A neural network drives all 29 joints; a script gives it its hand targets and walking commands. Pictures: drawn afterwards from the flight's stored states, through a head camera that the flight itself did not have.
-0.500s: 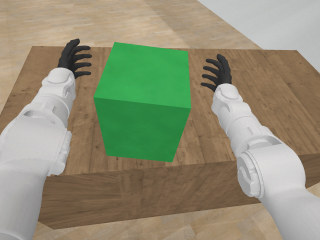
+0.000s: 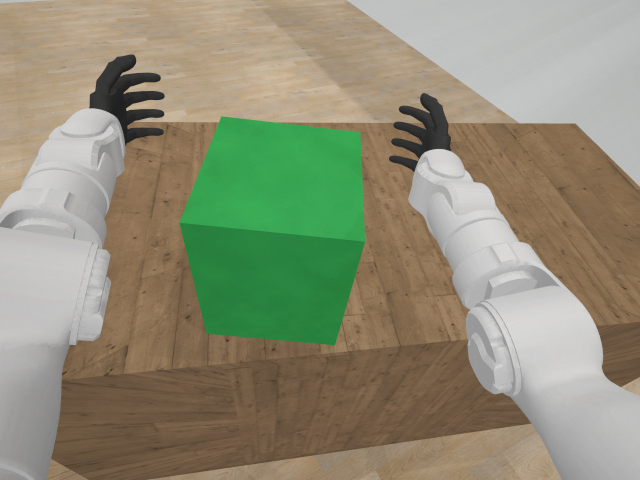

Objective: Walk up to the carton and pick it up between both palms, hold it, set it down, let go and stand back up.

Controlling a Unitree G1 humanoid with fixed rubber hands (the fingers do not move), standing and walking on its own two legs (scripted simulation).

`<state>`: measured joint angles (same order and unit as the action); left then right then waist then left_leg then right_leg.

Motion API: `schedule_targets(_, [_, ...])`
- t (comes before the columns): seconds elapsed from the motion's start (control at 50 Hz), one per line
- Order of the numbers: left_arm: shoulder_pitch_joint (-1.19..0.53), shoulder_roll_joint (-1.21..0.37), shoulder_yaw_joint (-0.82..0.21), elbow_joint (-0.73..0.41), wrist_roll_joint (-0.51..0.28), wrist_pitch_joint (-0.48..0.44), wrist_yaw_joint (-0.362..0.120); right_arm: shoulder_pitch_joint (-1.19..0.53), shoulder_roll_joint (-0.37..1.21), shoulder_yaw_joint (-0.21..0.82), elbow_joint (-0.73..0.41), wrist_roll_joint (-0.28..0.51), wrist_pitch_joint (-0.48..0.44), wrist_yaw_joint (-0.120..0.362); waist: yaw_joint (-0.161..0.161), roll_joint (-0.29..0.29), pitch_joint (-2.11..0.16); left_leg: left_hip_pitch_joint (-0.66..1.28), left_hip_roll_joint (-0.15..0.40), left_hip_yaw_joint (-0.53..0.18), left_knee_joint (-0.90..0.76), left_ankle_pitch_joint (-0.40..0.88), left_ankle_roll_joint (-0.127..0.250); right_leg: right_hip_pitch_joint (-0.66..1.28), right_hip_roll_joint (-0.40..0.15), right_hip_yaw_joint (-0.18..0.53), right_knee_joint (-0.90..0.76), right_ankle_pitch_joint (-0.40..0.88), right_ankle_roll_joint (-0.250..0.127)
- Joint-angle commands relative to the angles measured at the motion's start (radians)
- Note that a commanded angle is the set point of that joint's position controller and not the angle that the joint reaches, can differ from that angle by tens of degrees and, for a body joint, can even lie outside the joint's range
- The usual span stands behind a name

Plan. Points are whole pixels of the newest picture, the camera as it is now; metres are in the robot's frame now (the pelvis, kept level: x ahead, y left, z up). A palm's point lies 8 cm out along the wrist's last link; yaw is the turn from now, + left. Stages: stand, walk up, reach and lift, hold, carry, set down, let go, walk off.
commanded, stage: set down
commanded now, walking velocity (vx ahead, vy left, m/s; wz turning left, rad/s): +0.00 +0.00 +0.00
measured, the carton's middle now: (280, 236) +0.46 +0.00 +0.03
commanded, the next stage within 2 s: none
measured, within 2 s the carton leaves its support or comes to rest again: neither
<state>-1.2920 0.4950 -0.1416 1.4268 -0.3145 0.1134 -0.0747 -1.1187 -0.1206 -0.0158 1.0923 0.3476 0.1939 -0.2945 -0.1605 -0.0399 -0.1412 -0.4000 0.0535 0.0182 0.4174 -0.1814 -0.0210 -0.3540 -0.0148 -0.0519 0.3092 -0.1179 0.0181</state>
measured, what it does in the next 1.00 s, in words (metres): stands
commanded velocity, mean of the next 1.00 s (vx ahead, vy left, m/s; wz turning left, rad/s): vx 0.00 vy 0.00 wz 0.00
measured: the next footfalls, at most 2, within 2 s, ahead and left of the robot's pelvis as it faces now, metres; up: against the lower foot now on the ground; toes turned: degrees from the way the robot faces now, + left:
none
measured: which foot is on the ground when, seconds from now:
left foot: down 0.00-1.00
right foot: down 0.00-1.00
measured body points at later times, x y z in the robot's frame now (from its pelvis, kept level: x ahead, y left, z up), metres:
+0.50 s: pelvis -0.02 +0.01 +0.00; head -0.01 +0.04 +0.45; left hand +0.43 +0.22 +0.14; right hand +0.39 -0.16 +0.13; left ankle +0.01 +0.13 -0.74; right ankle +0.01 -0.13 -0.74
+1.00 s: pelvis -0.01 +0.01 +0.00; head -0.02 +0.04 +0.45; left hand +0.36 +0.24 +0.08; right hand +0.32 -0.16 +0.08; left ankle +0.01 +0.13 -0.74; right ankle +0.01 -0.13 -0.74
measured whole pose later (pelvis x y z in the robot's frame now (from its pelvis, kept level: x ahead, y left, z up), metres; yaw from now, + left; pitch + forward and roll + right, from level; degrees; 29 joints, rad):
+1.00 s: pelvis -0.01 +0.01 +0.00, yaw -1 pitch -5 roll -1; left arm -0.43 0.35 0.09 0.50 -0.17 0.27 -0.13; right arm -0.28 -0.03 -0.01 0.35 0.22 0.13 -0.30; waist -0.01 -0.03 0.08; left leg -0.11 0.04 0.04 0.42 -0.21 0.00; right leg -0.07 -0.02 -0.03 0.30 -0.13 0.04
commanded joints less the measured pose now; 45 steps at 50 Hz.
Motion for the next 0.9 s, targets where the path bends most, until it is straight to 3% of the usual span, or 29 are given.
schedule_targets(0.0, [-0.329, 0.087, 0.06, -0.196, 0.05, -0.004, -0.016, -0.318, -0.13, 0.028, -0.176, 0.031, -0.03, -0.013, 0.018, 0.167, -0.422, 0.344, -0.071, 0.034, 0.016, 0.437, -0.039, 0.267, 0.059, -0.01, 0.022, 0.402, -0.013])
schedule_targets(0.14, [-0.19, 0.084, 0.156, -0.388, 0.107, -0.002, -0.022, -0.167, -0.095, 0.052, -0.342, 0.029, -0.074, -0.025, 0.071, 0.125, -0.357, 0.379, -0.075, 0.055, 0.005, 0.387, -0.022, 0.294, 0.066, -0.017, 0.001, 0.321, -0.009])
schedule_targets(0.28, [-0.153, 0.09, 0.176, -0.568, 0.078, 0.007, -0.001, -0.128, -0.072, -0.048, -0.544, -0.083, -0.079, -0.023, 0.072, 0.113, -0.442, 0.307, -0.084, 0.071, 0.006, 0.253, -0.016, 0.331, 0.057, -0.01, 0.036, 0.268, -0.002])
schedule_targets(0.58, [0.114, 0.014, 0.186, -0.706, 0.111, 0.084, -0.027, 0.14, -0.035, -0.062, -0.567, -0.099, -0.038, -0.012, 0.09, 0.138, -0.183, 0.325, -0.063, 0.058, -0.041, 0.156, -0.022, 0.326, 0.066, -0.022, -0.001, 0.083, -0.014])
schedule_targets(0.86, [0.382, 0.006, 0.247, -1.004, 0.117, 0.103, -0.031, 0.397, 0.016, -0.049, -0.841, -0.143, -0.078, -0.01, 0.135, 0.114, -0.165, 0.329, -0.065, 0.076, -0.035, 0.21, -0.024, 0.407, 0.062, -0.008, 0.015, 0.116, -0.002])
schedule_targets(0.88, [0.6, -0.033, 0.272, -1.072, 0.145, 0.106, -0.038, 0.601, 0.029, -0.005, -0.899, -0.129, -0.101, -0.007, 0.155, 0.087, -0.154, 0.387, -0.06, 0.072, -0.02, 0.316, -0.031, 0.45, 0.071, 0.0, 0.012, 0.207, -0.018])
